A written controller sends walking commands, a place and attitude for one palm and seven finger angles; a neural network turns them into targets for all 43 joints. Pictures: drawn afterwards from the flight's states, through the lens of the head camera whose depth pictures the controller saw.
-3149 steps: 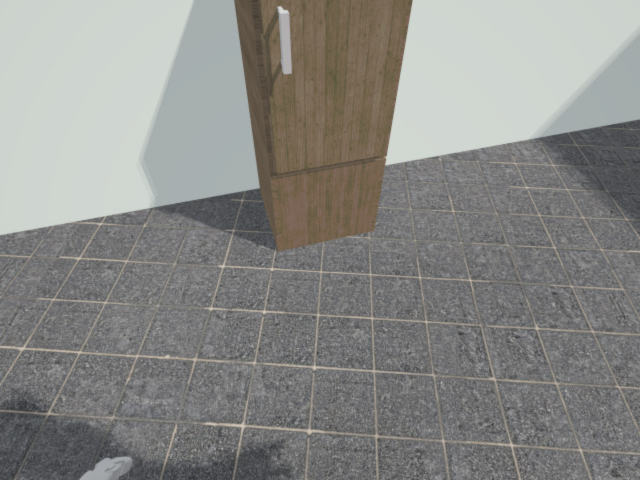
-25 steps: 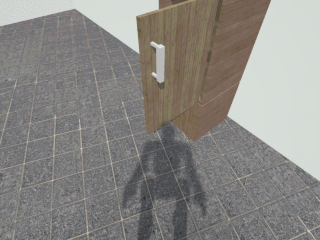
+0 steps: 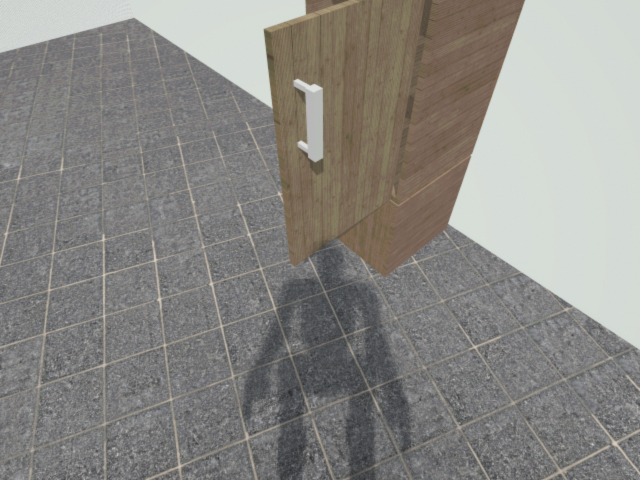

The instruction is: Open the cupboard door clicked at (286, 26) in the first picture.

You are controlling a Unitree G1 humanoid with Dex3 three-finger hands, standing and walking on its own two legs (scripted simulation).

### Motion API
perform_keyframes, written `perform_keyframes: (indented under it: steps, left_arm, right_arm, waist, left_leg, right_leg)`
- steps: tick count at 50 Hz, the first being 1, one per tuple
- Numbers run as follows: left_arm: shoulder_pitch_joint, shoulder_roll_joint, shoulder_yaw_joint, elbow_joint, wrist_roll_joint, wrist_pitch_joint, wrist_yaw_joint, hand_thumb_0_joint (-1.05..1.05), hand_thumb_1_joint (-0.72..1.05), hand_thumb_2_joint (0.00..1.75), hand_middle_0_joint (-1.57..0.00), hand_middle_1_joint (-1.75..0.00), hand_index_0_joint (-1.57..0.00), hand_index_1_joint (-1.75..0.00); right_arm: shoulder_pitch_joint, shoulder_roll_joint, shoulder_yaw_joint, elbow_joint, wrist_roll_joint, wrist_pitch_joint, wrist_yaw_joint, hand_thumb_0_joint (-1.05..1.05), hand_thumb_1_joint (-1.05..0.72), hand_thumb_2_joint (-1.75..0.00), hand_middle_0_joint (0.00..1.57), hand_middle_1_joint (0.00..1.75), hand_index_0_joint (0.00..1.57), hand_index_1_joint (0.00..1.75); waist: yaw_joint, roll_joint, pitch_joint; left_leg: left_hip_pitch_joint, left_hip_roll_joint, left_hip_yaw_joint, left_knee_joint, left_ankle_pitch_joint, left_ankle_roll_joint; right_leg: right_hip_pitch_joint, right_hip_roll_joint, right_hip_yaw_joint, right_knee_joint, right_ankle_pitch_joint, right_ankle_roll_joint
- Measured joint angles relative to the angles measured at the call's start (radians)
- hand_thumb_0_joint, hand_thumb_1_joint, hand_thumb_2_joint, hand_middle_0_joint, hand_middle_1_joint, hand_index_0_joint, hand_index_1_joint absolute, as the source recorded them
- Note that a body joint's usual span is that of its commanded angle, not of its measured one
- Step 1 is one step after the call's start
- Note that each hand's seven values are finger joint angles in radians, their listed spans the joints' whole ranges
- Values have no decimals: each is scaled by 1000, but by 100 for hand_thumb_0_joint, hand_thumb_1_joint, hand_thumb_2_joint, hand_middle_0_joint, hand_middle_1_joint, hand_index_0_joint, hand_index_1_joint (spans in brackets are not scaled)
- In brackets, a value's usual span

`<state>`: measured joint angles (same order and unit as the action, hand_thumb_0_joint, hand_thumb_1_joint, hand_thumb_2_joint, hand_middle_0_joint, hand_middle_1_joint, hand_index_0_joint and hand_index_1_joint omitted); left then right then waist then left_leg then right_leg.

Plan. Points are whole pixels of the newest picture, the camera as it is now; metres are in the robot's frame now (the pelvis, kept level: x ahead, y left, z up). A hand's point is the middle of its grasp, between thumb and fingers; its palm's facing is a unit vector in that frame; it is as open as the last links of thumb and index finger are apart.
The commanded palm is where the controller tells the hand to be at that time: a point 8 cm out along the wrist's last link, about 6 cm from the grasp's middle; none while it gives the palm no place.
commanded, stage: look to check the result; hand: left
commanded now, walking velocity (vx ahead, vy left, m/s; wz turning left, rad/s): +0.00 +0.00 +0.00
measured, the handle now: (307, 121) +0.69 +0.06 +0.08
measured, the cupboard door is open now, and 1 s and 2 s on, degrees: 91 91 91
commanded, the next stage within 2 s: stand and wait in 0.54 s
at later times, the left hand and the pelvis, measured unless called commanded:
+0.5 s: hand out of the picture +0.09 +0.22 -0.16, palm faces +0.01 -0.95 -0.30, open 7.4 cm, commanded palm none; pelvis +0.02 +0.00 +0.00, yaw +1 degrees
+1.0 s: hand out of the picture +0.12 +0.23 -0.15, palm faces -0.01 -0.95 -0.33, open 7.4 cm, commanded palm none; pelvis +0.04 -0.01 +0.01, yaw +1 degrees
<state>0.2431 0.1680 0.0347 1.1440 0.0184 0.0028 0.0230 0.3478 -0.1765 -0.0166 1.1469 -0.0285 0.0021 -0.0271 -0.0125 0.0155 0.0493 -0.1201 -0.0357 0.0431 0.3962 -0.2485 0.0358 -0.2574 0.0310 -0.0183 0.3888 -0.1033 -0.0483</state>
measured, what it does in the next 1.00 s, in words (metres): stands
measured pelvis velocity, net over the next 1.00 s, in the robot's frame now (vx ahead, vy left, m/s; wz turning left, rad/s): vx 0.04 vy -0.01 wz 0.02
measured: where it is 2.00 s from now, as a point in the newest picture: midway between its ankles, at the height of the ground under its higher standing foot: outside the picture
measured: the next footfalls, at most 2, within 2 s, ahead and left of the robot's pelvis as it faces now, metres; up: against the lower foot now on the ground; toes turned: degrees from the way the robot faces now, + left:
none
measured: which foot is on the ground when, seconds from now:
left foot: down 0.00-1.00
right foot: down 0.00-1.00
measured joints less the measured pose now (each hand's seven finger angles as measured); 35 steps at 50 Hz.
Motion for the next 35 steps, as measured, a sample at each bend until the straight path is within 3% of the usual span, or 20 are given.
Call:
perform_keyframes:
  steps: [35]
  left_arm:
    - [-155,111,-10,-16,-2,-23,-11,0,91,90,-20,-30,-20,-30]
  right_arm:
    - [-216,-126,4,-25,5,-11,17,0,-91,-90,21,30,20,30]
  waist:
    - [2,7,17]
  left_leg:
    - [81,9,-24,-88,1,-13]
  right_leg:
    - [66,9,-19,-45,-29,-6]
